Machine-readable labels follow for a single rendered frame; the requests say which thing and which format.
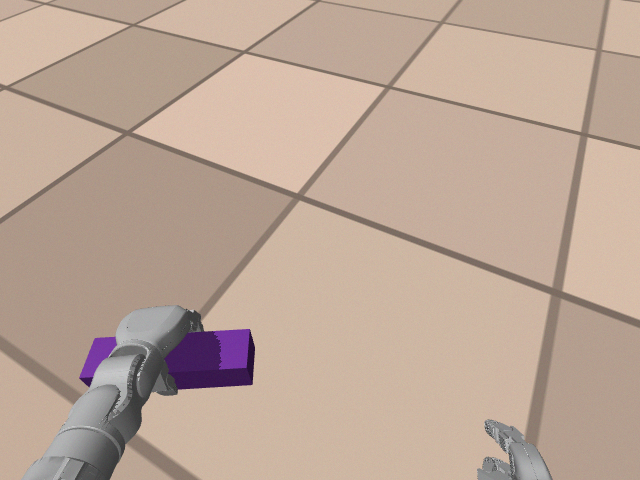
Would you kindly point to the left robot arm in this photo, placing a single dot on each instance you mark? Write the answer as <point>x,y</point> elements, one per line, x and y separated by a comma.
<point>92,441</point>

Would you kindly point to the carton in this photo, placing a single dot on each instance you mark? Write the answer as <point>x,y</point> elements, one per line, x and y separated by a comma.
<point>201,360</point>

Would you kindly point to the left robot hand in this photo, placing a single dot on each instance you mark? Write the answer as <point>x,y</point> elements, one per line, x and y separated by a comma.
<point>164,327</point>

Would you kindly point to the right robot hand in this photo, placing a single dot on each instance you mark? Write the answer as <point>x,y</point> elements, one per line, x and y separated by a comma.
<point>526,463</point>

